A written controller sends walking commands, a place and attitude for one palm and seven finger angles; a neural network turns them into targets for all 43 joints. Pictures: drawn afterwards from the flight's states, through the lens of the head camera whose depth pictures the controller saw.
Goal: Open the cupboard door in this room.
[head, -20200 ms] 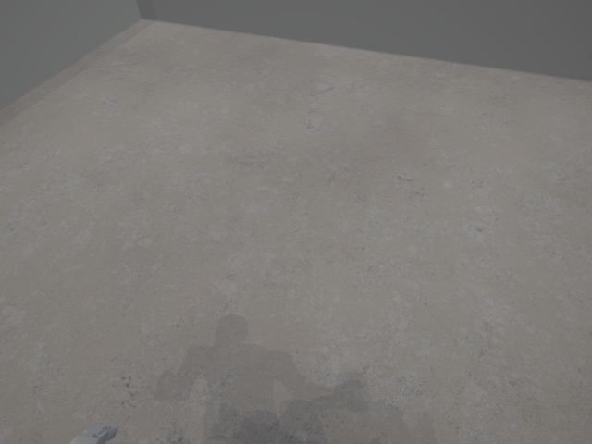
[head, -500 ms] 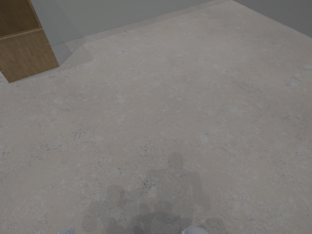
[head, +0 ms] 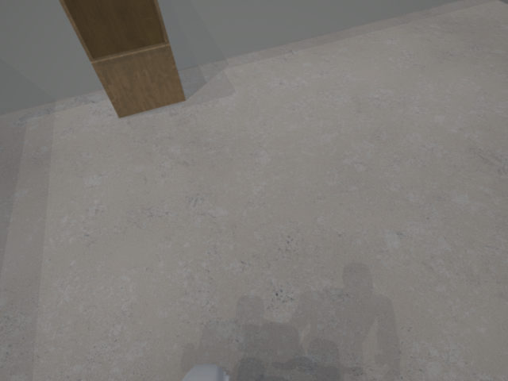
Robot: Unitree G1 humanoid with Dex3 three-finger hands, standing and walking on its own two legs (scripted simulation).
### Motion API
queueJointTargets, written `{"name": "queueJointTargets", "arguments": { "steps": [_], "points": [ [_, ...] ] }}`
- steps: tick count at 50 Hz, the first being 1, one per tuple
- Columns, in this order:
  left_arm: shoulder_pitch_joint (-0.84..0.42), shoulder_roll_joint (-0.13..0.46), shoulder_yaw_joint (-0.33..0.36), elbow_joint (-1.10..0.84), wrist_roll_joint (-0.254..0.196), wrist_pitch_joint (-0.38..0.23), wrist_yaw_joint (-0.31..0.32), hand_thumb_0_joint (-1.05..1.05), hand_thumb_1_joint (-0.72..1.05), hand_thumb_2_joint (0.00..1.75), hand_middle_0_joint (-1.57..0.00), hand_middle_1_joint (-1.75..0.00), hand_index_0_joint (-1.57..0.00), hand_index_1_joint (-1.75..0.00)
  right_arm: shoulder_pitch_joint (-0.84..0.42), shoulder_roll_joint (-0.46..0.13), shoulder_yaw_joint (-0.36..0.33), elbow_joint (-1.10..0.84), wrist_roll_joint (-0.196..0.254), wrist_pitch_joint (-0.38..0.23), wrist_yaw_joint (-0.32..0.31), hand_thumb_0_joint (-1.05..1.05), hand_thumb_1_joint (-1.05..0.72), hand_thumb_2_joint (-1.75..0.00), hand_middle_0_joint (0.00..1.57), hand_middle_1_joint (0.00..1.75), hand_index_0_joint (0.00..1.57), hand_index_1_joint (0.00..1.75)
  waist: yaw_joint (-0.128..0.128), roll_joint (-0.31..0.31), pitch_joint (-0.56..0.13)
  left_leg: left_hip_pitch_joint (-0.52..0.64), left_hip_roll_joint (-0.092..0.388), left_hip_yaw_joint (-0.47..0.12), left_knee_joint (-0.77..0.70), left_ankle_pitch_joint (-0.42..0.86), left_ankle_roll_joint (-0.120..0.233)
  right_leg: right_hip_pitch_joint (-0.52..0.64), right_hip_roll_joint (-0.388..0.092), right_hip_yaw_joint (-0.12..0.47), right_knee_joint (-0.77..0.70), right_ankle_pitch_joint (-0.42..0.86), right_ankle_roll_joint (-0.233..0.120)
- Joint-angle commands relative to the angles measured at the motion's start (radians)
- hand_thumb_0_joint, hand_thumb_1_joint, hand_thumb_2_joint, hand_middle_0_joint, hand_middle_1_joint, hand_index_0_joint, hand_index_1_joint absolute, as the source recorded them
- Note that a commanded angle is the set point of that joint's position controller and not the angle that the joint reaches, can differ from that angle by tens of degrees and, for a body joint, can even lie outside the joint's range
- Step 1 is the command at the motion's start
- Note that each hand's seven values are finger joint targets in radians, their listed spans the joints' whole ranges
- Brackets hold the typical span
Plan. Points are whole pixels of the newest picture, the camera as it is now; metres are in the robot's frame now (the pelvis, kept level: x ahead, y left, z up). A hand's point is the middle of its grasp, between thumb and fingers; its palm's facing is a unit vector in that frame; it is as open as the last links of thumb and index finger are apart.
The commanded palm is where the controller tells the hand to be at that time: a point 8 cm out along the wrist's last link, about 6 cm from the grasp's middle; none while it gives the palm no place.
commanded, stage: turn or walk to find it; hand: left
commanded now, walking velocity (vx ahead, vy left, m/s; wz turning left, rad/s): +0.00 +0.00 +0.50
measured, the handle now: out of the picture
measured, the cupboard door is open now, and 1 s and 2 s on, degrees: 0 0 0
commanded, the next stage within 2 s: none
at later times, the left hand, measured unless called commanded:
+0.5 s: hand out of the picture +0.06 +0.27 -0.16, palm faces +0.27 -0.94 -0.22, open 7.4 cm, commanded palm none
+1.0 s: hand out of the picture +0.09 +0.21 -0.17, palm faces +0.52 -0.83 -0.20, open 7.3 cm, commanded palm none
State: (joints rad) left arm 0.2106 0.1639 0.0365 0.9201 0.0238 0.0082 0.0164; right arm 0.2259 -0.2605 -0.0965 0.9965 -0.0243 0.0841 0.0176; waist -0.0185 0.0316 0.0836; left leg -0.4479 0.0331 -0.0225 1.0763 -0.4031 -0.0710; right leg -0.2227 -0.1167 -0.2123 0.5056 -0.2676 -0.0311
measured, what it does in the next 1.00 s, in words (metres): walks ahead, turning left: left foot, then right foot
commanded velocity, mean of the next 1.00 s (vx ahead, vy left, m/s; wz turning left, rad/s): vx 0.33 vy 0.00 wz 0.38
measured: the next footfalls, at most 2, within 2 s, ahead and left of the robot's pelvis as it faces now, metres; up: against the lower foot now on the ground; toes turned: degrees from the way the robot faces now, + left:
left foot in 0.18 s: +0.00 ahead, +0.16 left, +0.00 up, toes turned +12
right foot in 0.62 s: +0.24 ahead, -0.06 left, +0.00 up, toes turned +10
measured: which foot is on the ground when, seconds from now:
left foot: up 0.00-0.16, down 0.18-0.62, up 0.64-1.00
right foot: down 0.00-0.18, up 0.20-0.60, down 0.62-1.00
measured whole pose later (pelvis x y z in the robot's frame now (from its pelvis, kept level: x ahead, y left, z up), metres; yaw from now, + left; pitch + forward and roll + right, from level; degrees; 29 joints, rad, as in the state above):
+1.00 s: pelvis +0.22 +0.07 +0.00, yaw +28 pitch +1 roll +0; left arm 0.39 0.16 0.04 1.09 0.03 -0.08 0.00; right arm 0.14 -0.22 -0.07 1.00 -0.03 0.00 0.04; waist 0.03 0.02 0.06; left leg -0.57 0.11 0.07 0.82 -0.16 -0.01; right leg -0.02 -0.10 -0.30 0.34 -0.31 0.03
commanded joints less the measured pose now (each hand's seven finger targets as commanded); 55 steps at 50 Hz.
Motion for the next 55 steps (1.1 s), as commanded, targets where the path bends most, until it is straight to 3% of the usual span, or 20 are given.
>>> {"name": "queueJointTargets", "arguments": {
  "steps": [1, 4, 7, 8, 9, 11, 16, 25, 29, 30, 31, 32, 33, 35, 38, 49, 51, 53, 54, 55],
  "points": [
    [0.062, 0.244, 0.062, -0.037, 0.006, -0.015, 0.015, 0.00, 0.90, 0.90, -0.20, -0.30, -0.20, -0.30, -0.087, -0.027, 0.013, -0.099, 0.009, -0.034, 0.003, 0.00, -0.90, -0.90, 0.20, 0.30, 0.20, 0.30, 0.063, -0.220, -0.093, -0.026, 0.007, 0.059, -0.175, -0.058, -0.003, 0.151, -0.251, 0.160, -0.149, 0.350, -0.104],
    [0.083, 0.264, 0.070, -0.017, 0.008, -0.011, 0.011, 0.00, 0.90, 0.90, -0.20, -0.30, -0.20, -0.30, -0.101, -0.026, 0.024, -0.112, 0.015, -0.047, 0.000, 0.00, -0.90, -0.90, 0.20, 0.30, 0.20, 0.30, 0.073, -0.255, -0.129, 0.045, 0.001, 0.093, -0.314, -0.075, 0.015, 0.166, -0.272, 0.159, -0.114, 0.375, -0.107],
    [0.051, 0.266, 0.076, -0.007, 0.000, -0.007, 0.001, 0.00, 0.90, 0.90, -0.20, -0.30, -0.20, -0.30, -0.017, -0.039, 0.023, -0.100, 0.007, -0.066, 0.001, 0.00, -0.90, -0.90, 0.20, 0.30, 0.20, 0.30, 0.017, -0.194, -0.162, 0.255, -0.004, 0.144, -0.588, 0.068, 0.036, 0.058, -0.250, 0.084, -0.045, 0.043, -0.028],
    [0.043, 0.241, 0.072, -0.016, -0.008, -0.001, -0.006, 0.00, 0.90, 0.90, -0.20, -0.30, -0.20, -0.30, 0.034, -0.097, 0.010, -0.088, 0.004, -0.075, 0.001, 0.00, -0.90, -0.90, 0.20, 0.30, 0.20, 0.30, -0.020, -0.055, -0.166, 0.418, 0.039, 0.059, -0.696, 0.059, 0.063, -0.117, -0.205, 0.044, 0.082, -0.131, 0.023],
    [0.028, 0.172, 0.059, -0.051, -0.012, 0.002, -0.021, 0.00, 0.90, 0.90, -0.20, -0.30, -0.20, -0.30, 0.088, -0.209, -0.020, -0.082, -0.009, -0.080, -0.003, 0.00, -0.90, -0.90, 0.20, 0.30, 0.20, 0.30, -0.058, 0.262, -0.131, 0.524, 0.284, -0.324, -0.803, -0.066, 0.167, -0.404, -0.054, -0.030, 0.343, -0.339, 0.096],
    [-0.142, 0.146, 0.043, -0.109, 0.005, 0.000, -0.025, 0.00, 0.90, 0.90, -0.20, -0.30, -0.20, -0.30, 0.177, -0.240, -0.019, -0.043, -0.004, -0.087, -0.016, 0.00, -0.90, -0.90, 0.20, 0.30, 0.20, 0.30, -0.097, 0.266, -0.059, 0.445, 0.367, -0.480, -0.898, -0.140, 0.245, -0.551, -0.028, 0.135, 0.569, -0.317, 0.093],
    [-0.028, 0.171, 0.047, -0.024, 0.002, -0.014, -0.052, 0.00, 0.90, 0.90, -0.20, -0.30, -0.20, -0.30, 0.030, -0.135, 0.016, -0.089, 0.005, -0.122, -0.023, 0.00, -0.90, -0.90, 0.20, 0.30, 0.20, 0.30, 0.006, 0.097, -0.009, 0.313, 0.198, -0.226, -0.893, 0.052, 0.218, -0.436, -0.024, 0.163, 0.616, -0.027, 0.108],
    [-0.162, 0.144, 0.036, -0.099, -0.005, -0.033, -0.056, 0.00, 0.90, 0.90, -0.20, -0.30, -0.20, -0.30, 0.115, -0.134, -0.005, -0.042, 0.001, -0.135, -0.021, 0.00, -0.90, -0.90, 0.20, 0.30, 0.20, 0.30, -0.029, 0.105, 0.005, 0.340, 0.188, -0.249, -0.848, 0.202, 0.259, -0.370, -0.004, 0.139, 0.276, -0.040, 0.135],
    [-0.019, 0.144, 0.042, -0.054, -0.003, -0.050, -0.056, 0.00, 0.90, 0.90, -0.20, -0.30, -0.20, -0.30, 0.080, -0.126, -0.004, -0.035, -0.001, -0.129, -0.027, 0.00, -0.90, -0.90, 0.20, 0.30, 0.20, 0.30, 0.041, 0.073, -0.056, 0.197, 0.130, -0.224, -0.670, 0.276, 0.205, -0.005, 0.065, 0.082, 0.032, 0.040, 0.115],
    [0.114, 0.188, 0.055, -0.014, 0.000, -0.062, -0.051, 0.00, 0.90, 0.90, -0.20, -0.30, -0.20, -0.30, 0.072, -0.109, -0.004, -0.038, 0.003, -0.131, -0.024, 0.00, -0.90, -0.90, 0.20, 0.30, 0.20, 0.30, 0.102, -0.012, -0.106, 0.088, 0.069, -0.177, -0.504, 0.239, 0.167, 0.211, 0.038, 0.122, -0.046, 0.060, 0.097],
    [0.274, 0.299, 0.081, 0.027, 0.013, -0.075, -0.035, 0.00, 0.90, 0.90, -0.20, -0.30, -0.20, -0.30, 0.092, -0.033, 0.012, -0.056, 0.014, -0.140, -0.016, 0.00, -0.90, -0.90, 0.20, 0.30, 0.20, 0.30, 0.162, -0.279, -0.213, -0.123, -0.040, -0.054, -0.186, 0.019, 0.109, 0.463, -0.230, 0.405, -0.144, -0.126, 0.024],
    [0.335, 0.352, 0.085, 0.039, 0.002, -0.071, -0.024, 0.00, 0.90, 0.90, -0.20, -0.30, -0.20, -0.30, 0.047, -0.019, 0.018, -0.103, 0.013, -0.143, -0.014, 0.00, -0.90, -0.90, 0.20, 0.30, 0.20, 0.30, 0.172, -0.376, -0.221, -0.263, -0.073, -0.024, 0.030, -0.209, 0.101, 0.469, -0.413, 0.698, -0.267, -0.181, -0.046],
    [0.269, 0.333, 0.085, 0.029, -0.003, -0.074, -0.020, 0.00, 0.90, 0.90, -0.20, -0.30, -0.20, -0.30, 0.026, -0.053, 0.008, -0.095, 0.008, -0.137, -0.006, 0.00, -0.90, -0.90, 0.20, 0.30, 0.20, 0.30, 0.152, -0.338, -0.169, -0.265, -0.010, -0.077, 0.163, -0.122, 0.110, 0.320, -0.416, 0.738, -0.330, -0.403, -0.062],
    [0.106, 0.228, 0.060, 0.006, -0.001, -0.077, -0.013, 0.00, 0.90, 0.90, -0.20, -0.30, -0.20, -0.30, 0.003, -0.036, 0.005, -0.068, 0.000, -0.124, 0.009, 0.00, -0.90, -0.90, 0.20, 0.30, 0.20, 0.30, 0.074, -0.171, -0.046, -0.264, 0.059, -0.060, 0.233, 0.060, 0.102, 0.129, -0.360, 0.547, -0.346, -0.423, -0.043],
    [0.071, 0.135, 0.031, 0.018, 0.004, -0.092, -0.011, 0.00, 0.90, 0.90, -0.20, -0.30, -0.20, -0.30, 0.063, 0.014, 0.011, -0.024, -0.005, -0.093, 0.021, 0.00, -0.90, -0.90, 0.20, 0.30, 0.20, 0.30, 0.017, -0.179, -0.020, -0.179, 0.072, -0.010, 0.172, 0.193, 0.065, 0.029, -0.235, 0.228, -0.334, -0.116, 0.002],
    [0.251, 0.142, 0.018, 0.154, 0.005, -0.101, -0.002, 0.00, 0.90, 0.90, -0.20, -0.30, -0.20, -0.30, -0.187, 0.063, 0.047, -0.081, -0.002, -0.110, 0.039, 0.00, -0.90, -0.90, 0.20, 0.30, 0.20, 0.30, 0.081, -0.153, 0.018, -0.135, 0.062, 0.135, -0.377, 0.231, 0.070, 0.234, -0.217, 0.037, -0.283, 0.337, -0.050],
    [0.252, 0.161, 0.024, 0.167, 0.007, -0.093, -0.001, 0.00, 0.90, 0.90, -0.20, -0.30, -0.20, -0.30, -0.166, 0.049, 0.045, -0.080, -0.001, -0.120, 0.034, 0.00, -0.90, -0.90, 0.20, 0.30, 0.20, 0.30, 0.067, -0.173, 0.004, -0.047, 0.048, 0.151, -0.440, 0.171, 0.093, 0.252, -0.244, 0.038, -0.222, 0.411, -0.056],
    [0.219, 0.182, 0.026, 0.171, -0.002, -0.087, -0.003, 0.00, 0.90, 0.90, -0.20, -0.30, -0.20, -0.30, -0.017, 0.012, 0.033, -0.034, -0.007, -0.133, 0.020, 0.00, -0.90, -0.90, 0.20, 0.30, 0.20, 0.30, -0.021, -0.152, -0.071, 0.215, -0.016, 0.205, -0.541, 0.201, 0.114, 0.184, -0.204, -0.031, -0.001, 0.566, -0.027],
    [0.208, 0.170, 0.023, 0.165, -0.007, -0.087, -0.006, 0.00, 0.90, 0.90, -0.20, -0.30, -0.20, -0.30, 0.145, -0.056, 0.016, 0.012, -0.011, -0.139, 0.008, 0.00, -0.90, -0.90, 0.20, 0.30, 0.20, 0.30, -0.093, -0.060, -0.182, 0.474, 0.018, 0.151, -0.593, 0.240, 0.132, 0.069, -0.159, -0.059, 0.236, 0.499, 0.008],
    [0.257, 0.105, 0.017, 0.145, -0.016, -0.081, -0.019, 0.00, 0.90, 0.90, -0.20, -0.30, -0.20, -0.30, 0.265, -0.194, -0.020, 0.042, -0.016, -0.143, -0.006, 0.00, -0.90, -0.90, 0.20, 0.30, 0.20, 0.30, -0.117, 0.234, -0.293, 0.725, 0.265, -0.225, -0.642, 0.275, 0.200, -0.222, -0.011, -0.062, 0.550, -0.003, 0.062]
  ]
}}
